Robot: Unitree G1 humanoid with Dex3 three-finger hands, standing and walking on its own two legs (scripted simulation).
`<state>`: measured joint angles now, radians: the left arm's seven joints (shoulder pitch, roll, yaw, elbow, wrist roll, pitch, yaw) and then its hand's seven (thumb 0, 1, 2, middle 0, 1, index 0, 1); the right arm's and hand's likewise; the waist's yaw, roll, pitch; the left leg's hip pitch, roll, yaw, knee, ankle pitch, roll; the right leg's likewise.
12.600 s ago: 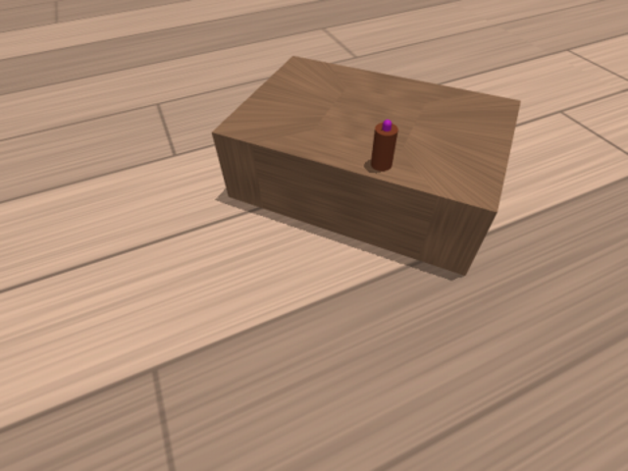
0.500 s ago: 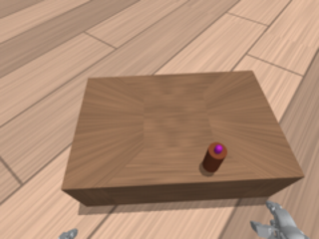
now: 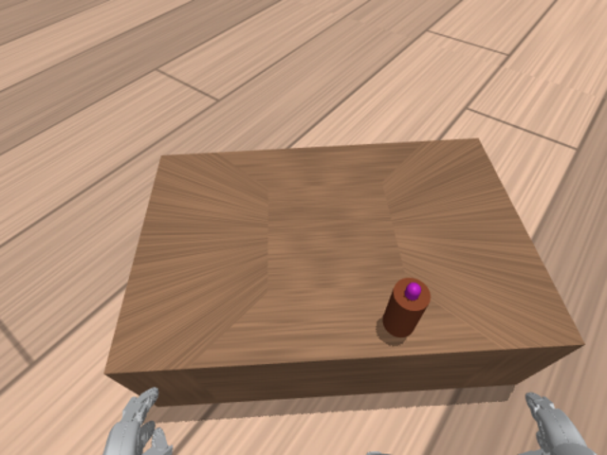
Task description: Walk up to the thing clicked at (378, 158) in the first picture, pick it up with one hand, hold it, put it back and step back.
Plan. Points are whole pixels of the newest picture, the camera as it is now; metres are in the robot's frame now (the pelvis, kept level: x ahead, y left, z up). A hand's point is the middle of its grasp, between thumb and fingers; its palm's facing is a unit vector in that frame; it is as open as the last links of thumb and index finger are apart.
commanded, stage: go down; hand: right
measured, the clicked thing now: (406, 305) +0.44 -0.20 -0.29
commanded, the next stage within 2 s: none
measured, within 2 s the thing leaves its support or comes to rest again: neither
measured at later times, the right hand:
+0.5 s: hand out of the picture +0.14 -0.26 -0.11, palm faces +0.02 +0.94 -0.35, open 17.7 cm
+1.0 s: hand (538, 424) +0.17 -0.29 -0.09, palm faces +0.13 +0.93 -0.33, open 17.6 cm
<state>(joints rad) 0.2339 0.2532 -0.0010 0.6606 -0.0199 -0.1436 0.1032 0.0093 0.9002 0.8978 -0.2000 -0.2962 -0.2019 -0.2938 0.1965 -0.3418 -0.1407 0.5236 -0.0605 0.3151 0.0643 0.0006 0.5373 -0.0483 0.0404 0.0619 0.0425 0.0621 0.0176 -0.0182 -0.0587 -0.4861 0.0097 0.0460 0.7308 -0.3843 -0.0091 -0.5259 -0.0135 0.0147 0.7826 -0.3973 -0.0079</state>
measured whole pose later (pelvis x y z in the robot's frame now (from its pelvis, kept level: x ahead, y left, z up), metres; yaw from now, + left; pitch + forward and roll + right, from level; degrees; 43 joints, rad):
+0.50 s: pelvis +0.00 +0.00 -0.02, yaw -1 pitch +10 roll +3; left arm 0.27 0.24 -0.03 0.60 -0.02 -0.21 0.15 0.01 0.90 0.89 -0.19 -0.29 -0.20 -0.29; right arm 0.34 -0.37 -0.14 0.22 -0.02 0.49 0.06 0.00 0.59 -0.04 0.04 0.06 0.05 0.06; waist 0.03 -0.04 -0.12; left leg -0.58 0.00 0.07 0.85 -0.44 -0.01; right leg -0.65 -0.02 0.04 0.94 -0.47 -0.01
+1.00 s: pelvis -0.02 +0.00 -0.03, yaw -1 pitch +10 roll +3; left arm 0.26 0.24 -0.05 0.64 -0.01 -0.28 0.20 0.01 0.89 0.89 -0.20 -0.29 -0.20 -0.29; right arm 0.20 -0.43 -0.24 0.27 0.03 0.43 0.10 0.00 0.57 -0.05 0.04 0.06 0.05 0.06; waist 0.03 -0.03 -0.10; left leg -0.63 0.00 0.09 0.90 -0.44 0.00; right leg -0.69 -0.02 0.06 0.98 -0.46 0.00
